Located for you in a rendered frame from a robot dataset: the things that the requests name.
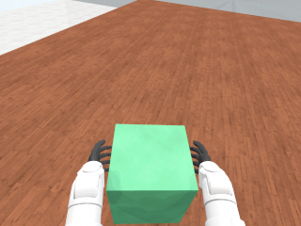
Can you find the robot left hand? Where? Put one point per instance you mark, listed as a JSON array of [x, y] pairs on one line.
[[96, 154]]

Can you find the carton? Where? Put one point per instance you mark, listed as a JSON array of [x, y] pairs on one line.
[[151, 177]]

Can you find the robot right hand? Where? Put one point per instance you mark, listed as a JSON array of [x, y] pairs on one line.
[[201, 156]]

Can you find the robot right forearm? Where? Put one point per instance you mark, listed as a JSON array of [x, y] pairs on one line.
[[218, 196]]

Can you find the robot left forearm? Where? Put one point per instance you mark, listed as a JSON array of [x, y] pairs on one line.
[[86, 198]]

